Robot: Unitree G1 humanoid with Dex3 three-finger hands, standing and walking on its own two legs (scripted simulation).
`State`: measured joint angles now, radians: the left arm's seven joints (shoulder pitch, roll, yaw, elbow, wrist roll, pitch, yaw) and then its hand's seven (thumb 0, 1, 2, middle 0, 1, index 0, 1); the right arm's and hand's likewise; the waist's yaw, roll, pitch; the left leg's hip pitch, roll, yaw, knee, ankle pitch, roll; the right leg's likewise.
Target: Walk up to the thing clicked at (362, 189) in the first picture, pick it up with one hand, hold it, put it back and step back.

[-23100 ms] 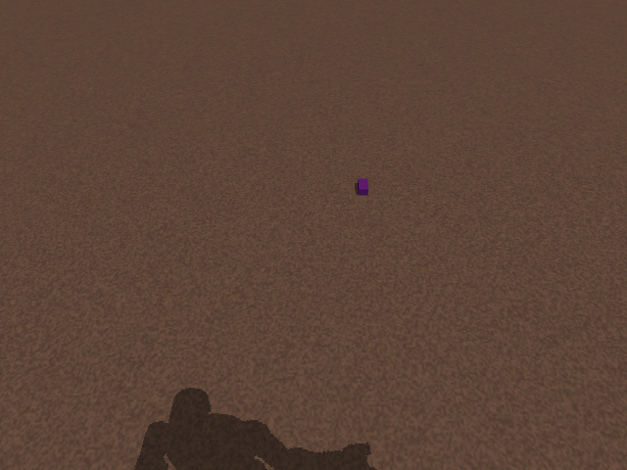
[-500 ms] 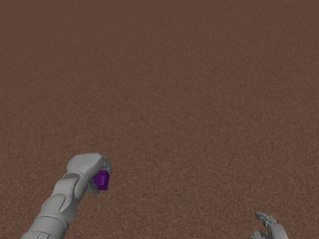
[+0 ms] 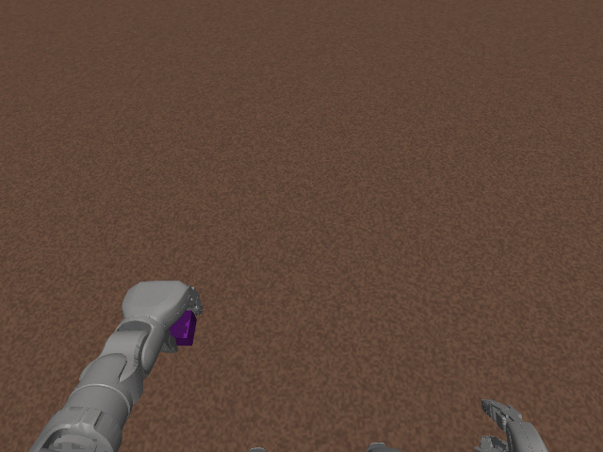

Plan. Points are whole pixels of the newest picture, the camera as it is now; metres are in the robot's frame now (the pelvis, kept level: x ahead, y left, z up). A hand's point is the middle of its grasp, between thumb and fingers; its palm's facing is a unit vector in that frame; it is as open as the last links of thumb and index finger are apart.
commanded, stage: crouch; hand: left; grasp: from above
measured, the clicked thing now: (168, 328) +0.33 +0.24 -0.11
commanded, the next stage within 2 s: lower in 1.72 s
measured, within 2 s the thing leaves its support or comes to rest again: neither
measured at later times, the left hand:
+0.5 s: hand (200, 342) +0.38 +0.24 -0.33, palm faces -0.45 +0.03 -0.89, open 7.3 cm
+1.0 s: hand (212, 351) +0.41 +0.26 -0.49, palm faces -0.45 -0.01 -0.89, open 7.2 cm
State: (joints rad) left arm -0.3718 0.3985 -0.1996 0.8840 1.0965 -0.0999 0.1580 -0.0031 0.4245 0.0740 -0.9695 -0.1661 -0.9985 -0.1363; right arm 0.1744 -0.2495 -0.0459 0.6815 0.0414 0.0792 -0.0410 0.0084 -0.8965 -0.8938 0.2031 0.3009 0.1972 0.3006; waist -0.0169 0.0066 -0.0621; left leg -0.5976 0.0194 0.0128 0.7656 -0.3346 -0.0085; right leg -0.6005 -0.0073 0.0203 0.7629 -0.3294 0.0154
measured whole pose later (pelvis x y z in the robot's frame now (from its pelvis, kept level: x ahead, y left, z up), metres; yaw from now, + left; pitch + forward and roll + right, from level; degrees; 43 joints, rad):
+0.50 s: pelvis -0.05 +0.01 -0.20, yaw -1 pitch +33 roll -3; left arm -0.76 0.50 -0.04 1.23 1.17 -0.10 0.30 -0.01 0.40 0.14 -0.95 -0.20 -0.97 -0.18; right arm 0.25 -0.23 -0.06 0.73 -0.03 0.01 0.00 0.01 -0.90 -0.89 0.20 0.30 0.20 0.30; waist -0.15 0.05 -0.20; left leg -1.70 0.02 -0.03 1.72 -0.61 0.01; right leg -1.67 0.00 0.00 1.68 -0.59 0.03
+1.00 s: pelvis -0.06 +0.01 -0.33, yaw -4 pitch +38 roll -6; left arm -0.92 0.64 0.04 1.33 1.24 -0.17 0.34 0.00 0.42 0.08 -0.96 -0.18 -0.99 -0.14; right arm 0.14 -0.25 -0.02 0.72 -0.10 -0.04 0.10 0.00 -0.91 -0.90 0.20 0.30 0.20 0.30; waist -0.19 0.00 -0.14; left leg -2.12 0.01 -0.09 2.15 -0.69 0.00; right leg -2.08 0.01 -0.04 2.08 -0.68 0.03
